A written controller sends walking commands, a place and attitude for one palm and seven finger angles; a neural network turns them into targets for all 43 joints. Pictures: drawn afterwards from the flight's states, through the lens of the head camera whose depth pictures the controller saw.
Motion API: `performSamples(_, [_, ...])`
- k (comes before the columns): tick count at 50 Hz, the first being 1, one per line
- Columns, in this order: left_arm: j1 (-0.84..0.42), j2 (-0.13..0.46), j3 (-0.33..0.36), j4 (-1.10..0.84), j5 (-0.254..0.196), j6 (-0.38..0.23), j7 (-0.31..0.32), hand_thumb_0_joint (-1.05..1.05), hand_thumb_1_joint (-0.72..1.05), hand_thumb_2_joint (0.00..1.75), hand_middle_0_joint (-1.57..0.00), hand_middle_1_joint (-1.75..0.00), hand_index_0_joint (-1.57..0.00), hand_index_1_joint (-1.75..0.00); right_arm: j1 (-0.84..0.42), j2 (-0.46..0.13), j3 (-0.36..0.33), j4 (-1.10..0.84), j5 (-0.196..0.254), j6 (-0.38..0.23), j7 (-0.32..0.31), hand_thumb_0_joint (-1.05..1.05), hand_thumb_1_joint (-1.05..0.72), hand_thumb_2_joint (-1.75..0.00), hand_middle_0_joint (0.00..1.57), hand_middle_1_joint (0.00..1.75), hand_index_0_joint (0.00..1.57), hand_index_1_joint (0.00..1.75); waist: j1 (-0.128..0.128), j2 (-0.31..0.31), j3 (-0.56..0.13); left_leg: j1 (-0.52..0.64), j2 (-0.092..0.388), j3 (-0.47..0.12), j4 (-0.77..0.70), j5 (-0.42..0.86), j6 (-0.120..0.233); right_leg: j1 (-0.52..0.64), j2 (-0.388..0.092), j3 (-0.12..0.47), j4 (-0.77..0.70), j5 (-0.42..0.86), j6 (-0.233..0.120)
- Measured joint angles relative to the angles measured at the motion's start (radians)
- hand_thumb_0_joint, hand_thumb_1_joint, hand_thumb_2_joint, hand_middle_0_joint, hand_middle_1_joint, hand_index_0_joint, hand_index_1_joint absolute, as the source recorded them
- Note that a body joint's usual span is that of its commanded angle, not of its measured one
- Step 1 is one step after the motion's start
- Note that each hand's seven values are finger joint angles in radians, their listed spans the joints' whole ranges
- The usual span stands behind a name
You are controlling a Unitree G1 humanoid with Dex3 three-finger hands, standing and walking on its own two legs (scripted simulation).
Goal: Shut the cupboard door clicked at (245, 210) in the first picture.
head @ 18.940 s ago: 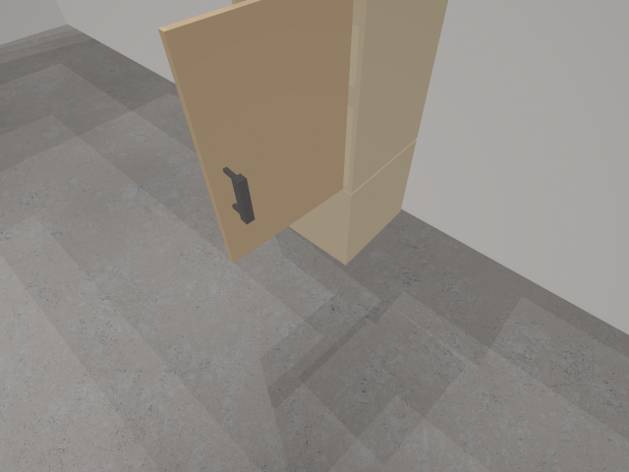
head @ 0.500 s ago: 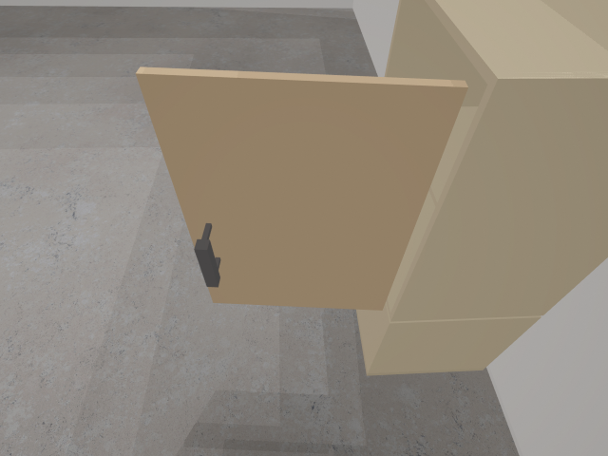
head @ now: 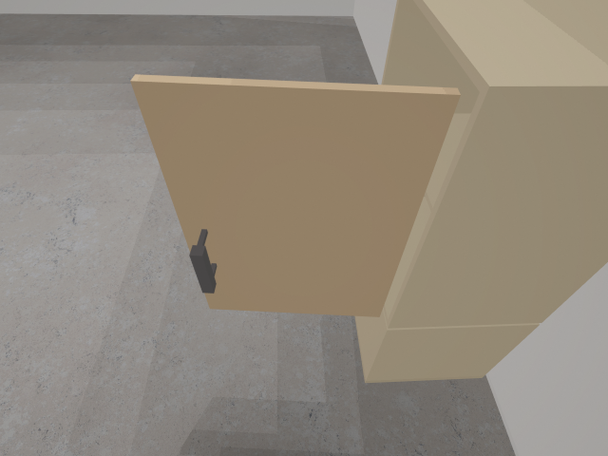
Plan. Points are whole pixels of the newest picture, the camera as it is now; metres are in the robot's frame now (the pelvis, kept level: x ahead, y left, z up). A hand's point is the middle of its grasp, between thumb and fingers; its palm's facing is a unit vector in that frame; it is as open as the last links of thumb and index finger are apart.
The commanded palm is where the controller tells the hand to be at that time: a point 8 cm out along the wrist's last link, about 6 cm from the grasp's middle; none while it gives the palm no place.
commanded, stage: raise the hand and make a fist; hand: left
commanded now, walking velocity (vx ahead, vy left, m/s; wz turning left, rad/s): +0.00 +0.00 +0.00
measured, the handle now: (206, 261) +0.47 +0.22 -0.11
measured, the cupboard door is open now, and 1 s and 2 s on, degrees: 85 85 85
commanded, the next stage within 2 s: none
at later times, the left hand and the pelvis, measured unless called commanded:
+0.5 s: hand out of the picture +0.12 +0.15 -0.09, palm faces -0.03 -1.00 +0.05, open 6.3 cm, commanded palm +0.09 +0.23 -0.08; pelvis -0.08 -0.01 -0.09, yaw +0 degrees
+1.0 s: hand out of the picture +0.13 +0.22 -0.07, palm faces +0.13 -0.99 -0.03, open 3.9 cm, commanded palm +0.11 +0.26 -0.08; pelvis -0.09 +0.04 -0.12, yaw -1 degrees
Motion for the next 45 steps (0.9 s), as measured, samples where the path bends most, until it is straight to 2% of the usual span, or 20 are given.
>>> performSamples(6, [0.007,-0.01,-0.001,0.002,0.004,-0.007,0.008,0.0,0.91,0.9,-0.2,-0.3,-0.2,-0.3,0.007,0.0,-0.001,-0.004,0.001,0.005,0.002,0.0,-0.92,-0.89,0.2,0.3,0.2,0.3,0.0,0.007,0.002,-0.026,0.009,-0.006,0.03,-0.002,-0.004,-0.008,0.007,-0.005,-0.003,0.005,0.0])
performSamples(7, [0.055,-0.016,0.04,-0.159,-0.028,0.041,-0.001,0.01,0.91,0.9,-0.2,-0.3,-0.2,-0.3,0.018,-0.004,0.005,-0.047,0.007,-0.017,-0.011,0.01,-0.92,-0.89,0.2,0.3,0.2,0.3,0.001,0.008,0.02,-0.041,0.014,-0.003,0.064,-0.012,-0.002,-0.024,0.01,-0.003,0.025,0.001,0.003])
performSamples(8, [0.114,-0.01,0.045,-0.345,-0.064,0.037,0.012,0.01,0.92,0.9,-0.2,-0.3,-0.2,-0.3,0.041,-0.012,0.014,-0.101,0.023,-0.069,-0.035,0.01,-0.92,-0.89,0.2,0.3,0.2,0.3,0.003,0.011,0.034,-0.046,0.017,0.0,0.079,-0.028,0.001,-0.056,0.011,-0.001,0.087,-0.012,0.005])
performSamples(10, [0.18,0.016,0.033,-0.625,-0.121,-0.023,0.047,0.02,0.93,0.9,-0.21,-0.3,-0.21,-0.31,0.085,-0.028,0.011,-0.171,0.037,-0.173,-0.054,0.01,-0.92,-0.89,0.2,0.3,0.2,0.3,-0.003,0.012,0.019,-0.067,-0.003,-0.003,0.1,-0.038,0.001,-0.102,-0.012,-0.013,0.176,-0.048,0.009])
performSamples(12, [0.167,0.017,0.035,-0.796,-0.156,-0.062,0.058,0.02,0.93,0.9,-0.22,-0.31,-0.22,-0.32,0.104,-0.055,-0.008,-0.234,0.043,-0.227,-0.04,0.01,-0.92,-0.89,0.2,0.3,0.2,0.3,-0.021,0.034,-0.025,-0.122,-0.022,-0.022,0.143,-0.04,0.005,-0.139,-0.031,-0.03,0.209,-0.078,0.009])
performSamples(14, [0.089,0.004,0.057,-0.856,-0.165,-0.153,0.036,0.02,0.93,0.9,-0.23,-0.33,-0.23,-0.34,0.082,-0.085,-0.024,-0.288,0.034,-0.257,-0.025,0.01,-0.91,-0.89,0.2,0.3,0.2,0.3,-0.044,0.063,-0.065,-0.218,-0.028,-0.039,0.223,-0.058,0.009,-0.215,-0.04,-0.048,0.266,-0.11,0.003])
performSamples(16, [0.001,-0.009,0.092,-0.849,-0.183,-0.277,-0.021,0.02,0.93,0.9,-0.25,-0.36,-0.25,-0.36,0.036,-0.1,-0.037,-0.338,0.022,-0.272,-0.006,0.01,-0.91,-0.89,0.2,0.3,0.2,0.3,-0.055,0.07,-0.101,-0.335,-0.027,-0.046,0.311,-0.071,0.007,-0.338,-0.043,-0.051,0.368,-0.133,0.001])
performSamples(20, [-0.046,-0.026,0.139,-0.831,-0.254,-0.529,-0.247,0.01,0.92,0.9,-0.31,-0.42,-0.3,-0.42,-0.045,-0.086,-0.058,-0.436,0.01,-0.277,0.039,0.01,-0.91,-0.89,0.2,0.3,0.2,0.3,-0.027,-0.01,-0.16,-0.553,-0.03,-0.058,0.493,-0.124,-0.017,-0.593,-0.026,-0.003,0.587,-0.184,-0.015])
performSamples(22, [-0.02,-0.032,0.148,-0.808,-0.265,-0.593,-0.353,0.0,0.92,0.9,-0.34,-0.45,-0.34,-0.46,-0.065,-0.087,-0.068,-0.494,0.015,-0.267,0.051,0.01,-0.91,-0.89,0.2,0.3,0.2,0.3,-0.018,-0.043,-0.172,-0.642,-0.028,-0.068,0.587,-0.162,-0.025,-0.684,-0.016,0.002,0.679,-0.21,-0.021])
performSamples(23, [0.004,-0.033,0.149,-0.802,-0.264,-0.597,-0.384,0.0,0.92,0.9,-0.36,-0.47,-0.36,-0.48,-0.071,-0.092,-0.074,-0.524,0.017,-0.258,0.052,0.01,-0.91,-0.89,0.2,0.3,0.2,0.3,-0.014,-0.048,-0.176,-0.682,-0.025,-0.073,0.633,-0.177,-0.027,-0.72,-0.013,-0.002,0.719,-0.223,-0.024])
performSamples(25, [0.061,-0.026,0.149,-0.806,-0.259,-0.57,-0.398,0.01,0.91,0.9,-0.4,-0.51,-0.39,-0.51,-0.079,-0.105,-0.086,-0.578,0.02,-0.24,0.046,0.01,-0.91,-0.89,0.2,0.3,0.2,0.3,-0.005,-0.043,-0.176,-0.751,-0.02,-0.087,0.719,-0.203,-0.029,-0.777,-0.008,-0.017,0.788,-0.247,-0.027])
performSamples(27, [0.117,-0.013,0.151,-0.831,-0.258,-0.545,-0.365,0.01,0.91,0.9,-0.44,-0.55,-0.43,-0.55,-0.085,-0.115,-0.093,-0.617,0.022,-0.23,0.036,0.01,-0.91,-0.89,0.2,0.3,0.2,0.3,0.01,-0.029,-0.171,-0.809,-0.017,-0.102,0.79,-0.223,-0.027,-0.822,-0.005,-0.033,0.843,-0.265,-0.027])
performSamples(30, [0.173,0.012,0.16,-0.934,-0.266,-0.56,-0.286,0.02,0.9,0.9,-0.49,-0.61,-0.49,-0.61,-0.089,-0.113,-0.086,-0.635,0.018,-0.237,0.014,0.01,-0.91,-0.9,0.2,0.3,0.2,0.3,0.034,-0.005,-0.167,-0.883,-0.012,-0.126,0.874,-0.244,-0.021,-0.876,0.001,-0.059,0.902,-0.279,-0.029])
performSamples(32, [0.174,0.029,0.157,-1.025,-0.282,-0.598,-0.256,0.02,0.9,0.9,-0.53,-0.65,-0.52,-0.65,-0.09,-0.104,-0.067,-0.627,0.017,-0.248,0.0,0.01,-0.91,-0.9,0.2,0.3,0.2,0.3,0.046,0.012,-0.165,-0.922,-0.011,-0.143,0.916,-0.252,-0.017,-0.904,0.004,-0.076,0.927,-0.283,-0.029])
performSamples(34, [0.143,0.037,0.138,-1.101,-0.297,-0.622,-0.259,0.02,0.9,0.9,-0.56,-0.69,-0.55,-0.69,-0.088,-0.092,-0.04,-0.615,0.017,-0.256,-0.012,0.01,-0.91,-0.9,0.2,0.3,0.2,0.3,0.049,0.035,-0.163,-0.952,-0.011,-0.157,0.945,-0.255,-0.013,-0.922,0.005,-0.091,0.942,-0.282,-0.025])
performSamples(36, [0.09,0.041,0.109,-1.136,-0.299,-0.604,-0.287,0.02,0.91,0.9,-0.59,-0.73,-0.59,-0.73,-0.082,-0.075,-0.012,-0.604,0.021,-0.254,-0.02,0.01,-0.91,-0.89,0.2,0.3,0.2,0.3,0.042,0.055,-0.165,-0.972,-0.012,-0.163,0.96,-0.253,-0.008,-0.936,0.006,-0.097,0.946,-0.277,-0.018])
performSamples(38, [0.036,0.045,0.08,-1.128,-0.287,-0.528,-0.318,0.02,0.91,0.9,-0.63,-0.77,-0.62,-0.77,-0.065,-0.053,0.012,-0.602,0.031,-0.237,-0.026,0.01,-0.91,-0.89,0.2,0.3,0.2,0.3,0.03,0.065,-0.168,-0.981,-0.011,-0.158,0.957,-0.248,-0.002,-0.945,0.006,-0.091,0.941,-0.269,-0.01])
performSamples(41, [-0.008,0.047,0.057,-1.081,-0.268,-0.344,-0.328,0.01,0.9,0.9,-0.68,-0.83,-0.68,-0.83,-0.025,-0.024,0.031,-0.612,0.048,-0.197,-0.031,0.01,-0.91,-0.89,0.21,0.3,0.21,0.3,0.004,0.07,-0.166,-0.964,-0.008,-0.136,0.926,-0.236,0.007,-0.936,0.007,-0.068,0.911,-0.251,0.003])
performSamples(43, [0.01,0.04,0.064,-1.073,-0.263,-0.25,-0.291,0.01,0.9,0.9,-0.72,-0.87,-0.72,-0.87,0.007,-0.012,0.031,-0.621,0.051,-0.175,-0.031,0.01,-0.91,-0.89,0.21,0.3,0.21,0.3,-0.012,0.068,-0.165,-0.941,-0.005,-0.118,0.897,-0.231,0.017,-0.92,0.008,-0.05,0.884,-0.239,0.012])
performSamples(45, [0.054,0.028,0.085,-1.094,-0.263,-0.223,-0.225,0.02,0.9,0.9,-0.76,-0.91,-0.76,-0.91,0.038,-0.009,0.023,-0.623,0.046,-0.166,-0.03,0.01,-0.9,-0.89,0.21,0.3,0.21,0.3,-0.021,0.065,-0.168,-0.921,-0.001,-0.105,0.873,-0.229,0.025,-0.903,0.011,-0.036,0.857,-0.23,0.019])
